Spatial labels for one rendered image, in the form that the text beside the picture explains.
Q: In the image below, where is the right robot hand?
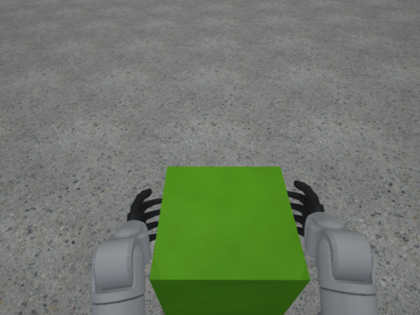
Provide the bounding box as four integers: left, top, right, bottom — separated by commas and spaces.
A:
287, 180, 324, 237

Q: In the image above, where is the left robot hand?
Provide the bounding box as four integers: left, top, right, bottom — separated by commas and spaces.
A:
127, 188, 162, 242

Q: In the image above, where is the carton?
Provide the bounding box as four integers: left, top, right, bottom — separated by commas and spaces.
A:
150, 167, 310, 315

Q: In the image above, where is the left robot forearm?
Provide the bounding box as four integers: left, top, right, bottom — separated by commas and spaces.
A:
91, 220, 152, 315

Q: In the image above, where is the right robot forearm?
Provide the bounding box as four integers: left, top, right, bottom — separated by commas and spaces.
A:
304, 212, 379, 315

